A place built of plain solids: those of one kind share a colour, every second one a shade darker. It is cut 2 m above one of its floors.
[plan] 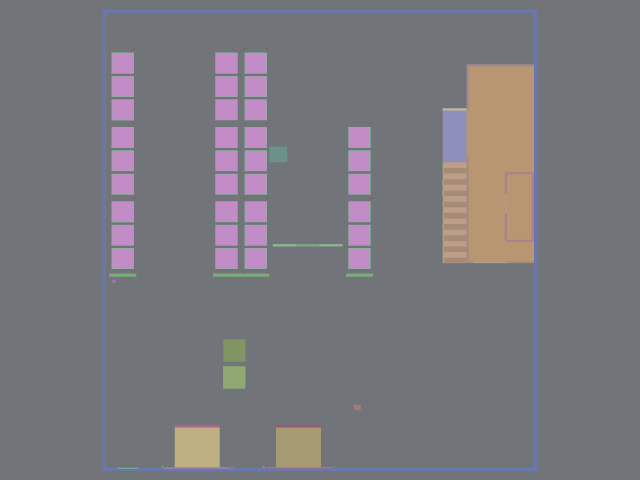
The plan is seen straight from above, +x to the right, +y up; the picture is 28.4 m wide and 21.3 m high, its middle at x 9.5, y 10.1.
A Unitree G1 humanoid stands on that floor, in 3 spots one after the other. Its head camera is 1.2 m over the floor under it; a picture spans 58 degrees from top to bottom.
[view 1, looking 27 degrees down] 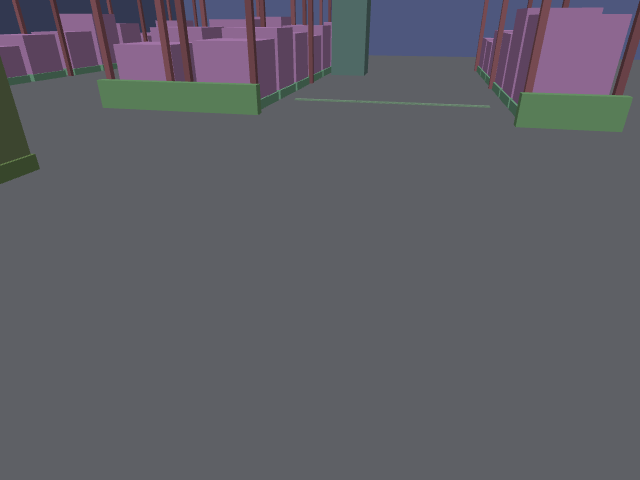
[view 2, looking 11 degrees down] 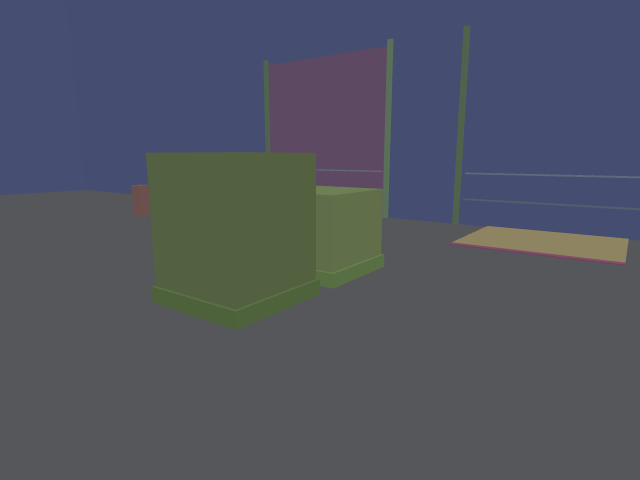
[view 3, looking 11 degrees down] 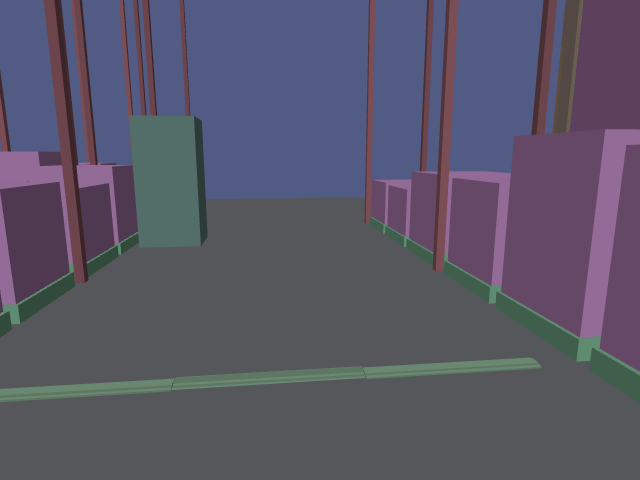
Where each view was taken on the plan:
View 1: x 9.50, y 2.60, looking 103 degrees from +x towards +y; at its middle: ground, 2.64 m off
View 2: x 3.05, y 7.66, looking -54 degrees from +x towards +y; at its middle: lane_load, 4.02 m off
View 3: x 8.95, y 7.66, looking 83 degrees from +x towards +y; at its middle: ground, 6.29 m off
